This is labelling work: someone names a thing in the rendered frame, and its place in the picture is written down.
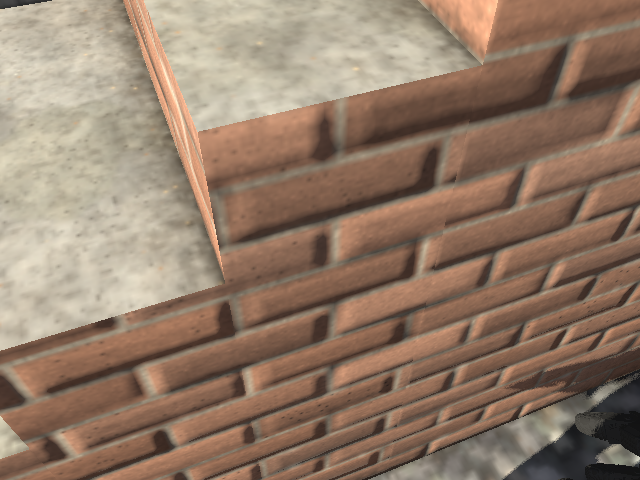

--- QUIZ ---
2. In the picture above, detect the robot right hand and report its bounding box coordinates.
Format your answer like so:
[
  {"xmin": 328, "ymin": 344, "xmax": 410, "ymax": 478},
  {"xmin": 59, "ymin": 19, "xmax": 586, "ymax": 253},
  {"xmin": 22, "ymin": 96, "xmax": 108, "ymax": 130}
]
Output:
[{"xmin": 558, "ymin": 411, "xmax": 640, "ymax": 480}]

